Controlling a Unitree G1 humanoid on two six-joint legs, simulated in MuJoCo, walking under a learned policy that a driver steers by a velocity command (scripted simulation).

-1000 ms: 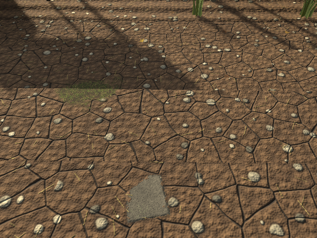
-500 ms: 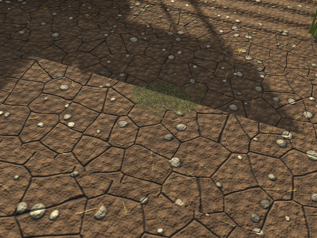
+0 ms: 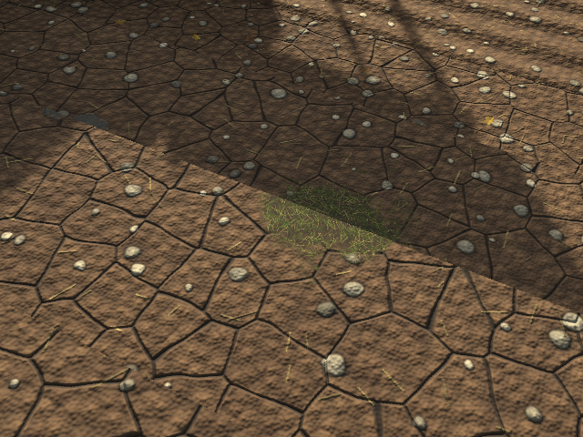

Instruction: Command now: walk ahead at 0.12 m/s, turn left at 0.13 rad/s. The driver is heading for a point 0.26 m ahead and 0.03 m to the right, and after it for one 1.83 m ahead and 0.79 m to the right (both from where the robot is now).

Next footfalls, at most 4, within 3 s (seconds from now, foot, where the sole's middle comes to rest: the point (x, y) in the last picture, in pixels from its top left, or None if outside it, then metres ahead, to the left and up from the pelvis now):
0.02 left None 0.04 0.12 -0.77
0.52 left None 0.13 0.14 -0.77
1.08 right None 0.09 -0.14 -0.77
1.50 left None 0.24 0.05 -0.77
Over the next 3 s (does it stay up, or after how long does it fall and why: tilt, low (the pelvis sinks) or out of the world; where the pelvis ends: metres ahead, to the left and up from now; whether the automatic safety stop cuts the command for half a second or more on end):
stays up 0.15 -0.03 0.01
